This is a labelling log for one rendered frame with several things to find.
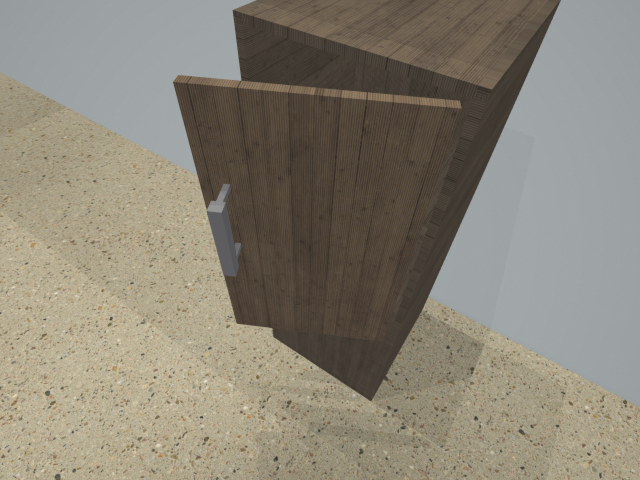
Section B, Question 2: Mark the cupboard door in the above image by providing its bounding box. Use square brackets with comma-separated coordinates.
[173, 75, 462, 342]

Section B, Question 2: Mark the handle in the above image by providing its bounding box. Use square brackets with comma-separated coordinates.
[207, 184, 242, 277]

